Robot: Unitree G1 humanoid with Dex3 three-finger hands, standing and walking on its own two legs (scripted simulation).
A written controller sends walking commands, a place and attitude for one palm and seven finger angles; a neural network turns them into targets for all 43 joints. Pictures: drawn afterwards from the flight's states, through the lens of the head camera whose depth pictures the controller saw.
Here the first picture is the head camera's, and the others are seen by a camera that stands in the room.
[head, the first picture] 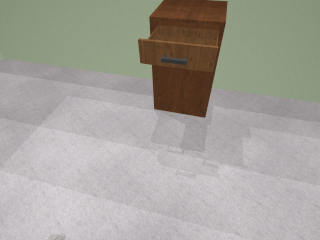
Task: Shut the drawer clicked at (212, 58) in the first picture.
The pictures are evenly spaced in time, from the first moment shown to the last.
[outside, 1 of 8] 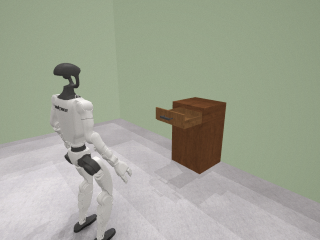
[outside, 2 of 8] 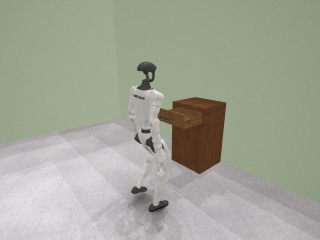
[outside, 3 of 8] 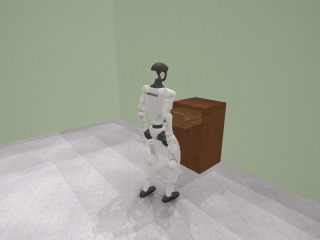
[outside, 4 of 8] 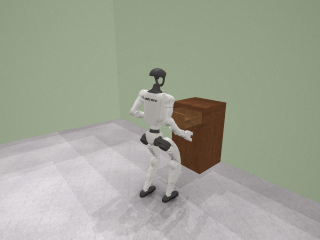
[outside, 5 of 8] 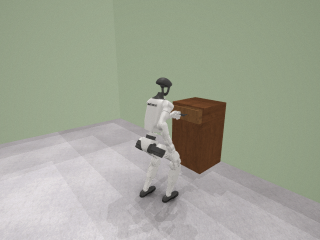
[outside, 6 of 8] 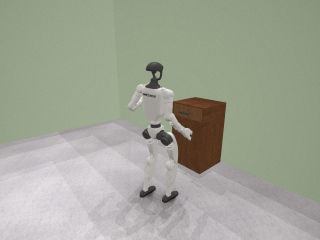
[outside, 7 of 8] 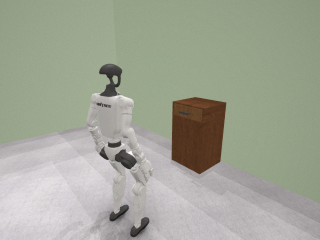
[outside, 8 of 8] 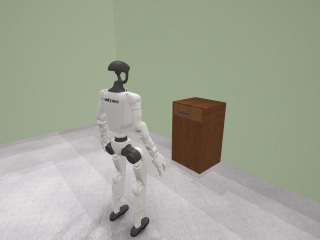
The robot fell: no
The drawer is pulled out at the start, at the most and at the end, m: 0.30 0.30 0.00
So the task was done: yes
